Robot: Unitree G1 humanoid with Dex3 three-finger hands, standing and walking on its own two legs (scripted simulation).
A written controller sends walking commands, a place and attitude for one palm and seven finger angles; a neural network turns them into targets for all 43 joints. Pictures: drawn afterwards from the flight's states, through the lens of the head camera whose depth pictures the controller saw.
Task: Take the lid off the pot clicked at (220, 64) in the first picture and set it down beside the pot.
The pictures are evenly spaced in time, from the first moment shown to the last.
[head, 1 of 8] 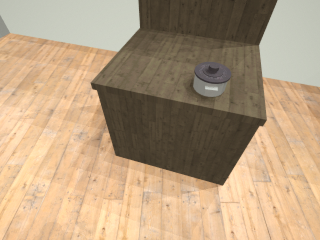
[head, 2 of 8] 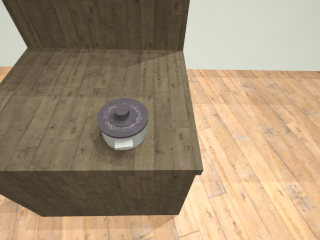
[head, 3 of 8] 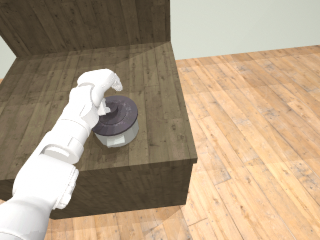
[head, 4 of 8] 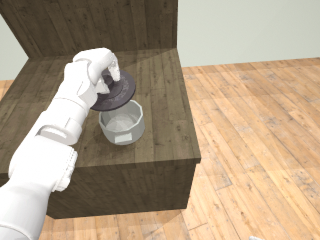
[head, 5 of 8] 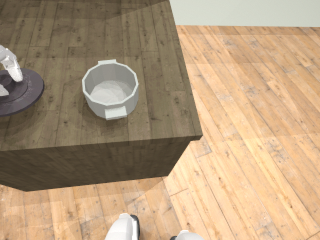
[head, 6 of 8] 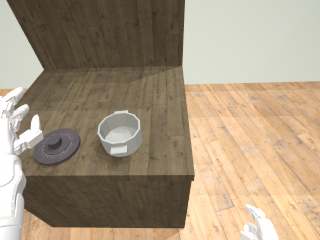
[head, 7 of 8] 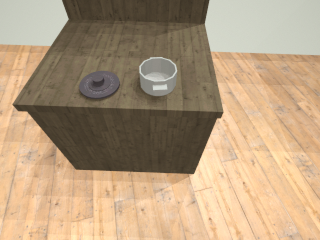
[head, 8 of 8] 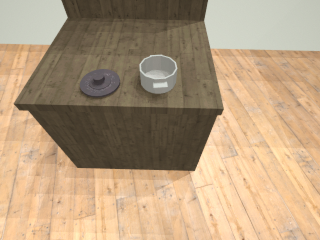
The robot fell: no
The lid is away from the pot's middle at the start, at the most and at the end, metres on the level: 0.00 0.25 0.24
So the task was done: yes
